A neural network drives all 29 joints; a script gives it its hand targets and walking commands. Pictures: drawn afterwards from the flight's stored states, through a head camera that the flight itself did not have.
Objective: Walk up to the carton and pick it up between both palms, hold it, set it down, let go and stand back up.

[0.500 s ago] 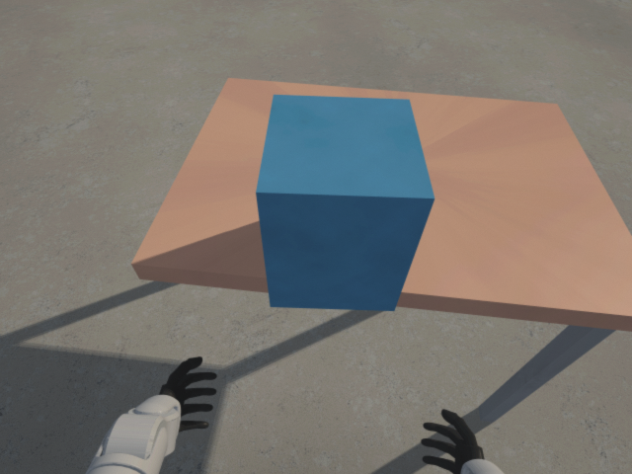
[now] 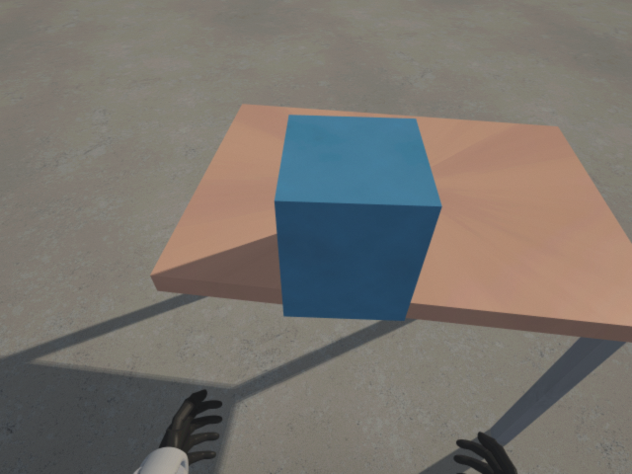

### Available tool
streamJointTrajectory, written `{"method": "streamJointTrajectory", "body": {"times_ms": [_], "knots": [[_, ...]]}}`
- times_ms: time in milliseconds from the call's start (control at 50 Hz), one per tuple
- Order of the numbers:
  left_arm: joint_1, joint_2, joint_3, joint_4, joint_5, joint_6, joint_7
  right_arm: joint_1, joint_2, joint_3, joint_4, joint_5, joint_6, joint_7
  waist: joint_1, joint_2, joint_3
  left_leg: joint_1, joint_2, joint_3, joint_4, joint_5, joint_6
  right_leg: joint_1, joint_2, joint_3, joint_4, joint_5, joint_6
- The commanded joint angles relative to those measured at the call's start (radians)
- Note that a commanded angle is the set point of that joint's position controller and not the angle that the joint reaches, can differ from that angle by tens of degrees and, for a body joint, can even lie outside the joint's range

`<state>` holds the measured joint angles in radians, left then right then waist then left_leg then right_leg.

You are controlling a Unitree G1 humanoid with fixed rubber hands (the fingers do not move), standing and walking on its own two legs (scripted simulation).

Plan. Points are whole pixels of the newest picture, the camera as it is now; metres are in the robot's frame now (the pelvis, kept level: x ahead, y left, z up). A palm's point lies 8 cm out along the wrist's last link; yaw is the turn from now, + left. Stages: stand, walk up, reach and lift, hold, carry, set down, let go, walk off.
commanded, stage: reach and lift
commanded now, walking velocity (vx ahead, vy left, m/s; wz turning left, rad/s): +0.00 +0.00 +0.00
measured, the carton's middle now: (347, 220) +0.51 -0.03 +0.05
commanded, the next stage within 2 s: none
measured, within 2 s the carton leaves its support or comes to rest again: neither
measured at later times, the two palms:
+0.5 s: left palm (162, 401) +0.24 +0.21 -0.02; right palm (488, 433) +0.21 -0.19 -0.02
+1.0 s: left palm (172, 340) +0.30 +0.20 +0.02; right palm (502, 364) +0.28 -0.22 +0.02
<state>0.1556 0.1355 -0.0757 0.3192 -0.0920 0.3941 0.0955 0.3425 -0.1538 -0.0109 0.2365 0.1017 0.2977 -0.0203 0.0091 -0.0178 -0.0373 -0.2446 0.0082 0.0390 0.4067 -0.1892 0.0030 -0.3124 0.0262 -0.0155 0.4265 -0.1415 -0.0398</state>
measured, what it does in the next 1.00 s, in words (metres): shifts its weight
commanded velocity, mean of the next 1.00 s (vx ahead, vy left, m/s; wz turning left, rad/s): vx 0.00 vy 0.00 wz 0.00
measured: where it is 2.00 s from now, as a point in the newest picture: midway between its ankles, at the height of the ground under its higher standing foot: outside the picture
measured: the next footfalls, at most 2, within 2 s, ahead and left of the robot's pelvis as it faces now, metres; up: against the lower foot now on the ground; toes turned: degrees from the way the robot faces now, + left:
none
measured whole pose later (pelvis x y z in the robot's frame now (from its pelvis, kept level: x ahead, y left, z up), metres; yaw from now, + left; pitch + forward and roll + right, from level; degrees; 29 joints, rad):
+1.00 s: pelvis +0.06 +0.03 +0.01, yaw +0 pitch +2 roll +0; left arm 0.11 0.11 -0.08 0.22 -0.09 0.03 0.12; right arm 0.15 -0.31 -0.02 0.37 0.28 -0.14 0.06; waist 0.00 -0.01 -0.06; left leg -0.10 -0.01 0.04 0.27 -0.20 0.02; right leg -0.16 0.01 -0.01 0.27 -0.14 -0.01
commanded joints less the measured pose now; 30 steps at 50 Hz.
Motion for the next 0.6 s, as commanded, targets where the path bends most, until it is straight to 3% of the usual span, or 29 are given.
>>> {"method": "streamJointTrajectory", "body": {"times_ms": [0,180,340,480,580], "knots": [[-0.056,0.098,0.071,-0.197,0.003,0.039,-0.008,-0.072,-0.059,0.010,-0.235,0.005,0.006,-0.016,0.032,-0.041,-0.029,-0.117,-0.008,0.034,-0.137,-0.088,0.024,0.178,-0.058,0.088,-0.138,-0.159,0.040],[-0.049,0.114,0.054,-0.278,-0.038,-0.052,-0.034,-0.027,-0.070,0.005,-0.262,0.025,-0.062,-0.045,0.000,-0.012,-0.072,-0.089,-0.005,0.020,-0.141,-0.003,0.017,0.186,-0.052,0.093,-0.117,-0.014,0.038],[0.060,0.101,0.031,-0.323,-0.048,-0.219,-0.031,0.026,-0.129,0.003,-0.270,0.077,-0.200,-0.011,-0.005,0.010,-0.180,0.008,-0.007,-0.012,-0.118,0.297,-0.007,0.255,-0.019,0.095,-0.106,0.240,0.038],[0.023,0.072,0.019,-0.270,-0.027,-0.310,-0.009,-0.039,-0.199,-0.048,-0.177,0.082,-0.310,0.025,-0.005,0.038,-0.126,0.074,-0.003,-0.041,-0.113,0.320,-0.027,0.161,-0.005,0.075,-0.134,0.184,0.023],[-0.049,0.044,-0.001,-0.263,-0.036,-0.342,0.027,-0.140,-0.224,-0.061,-0.157,0.109,-0.355,0.066,0.010,0.011,-0.147,0.106,0.006,-0.053,-0.115,0.299,-0.019,0.145,-0.002,0.065,-0.133,0.157,0.018]]}}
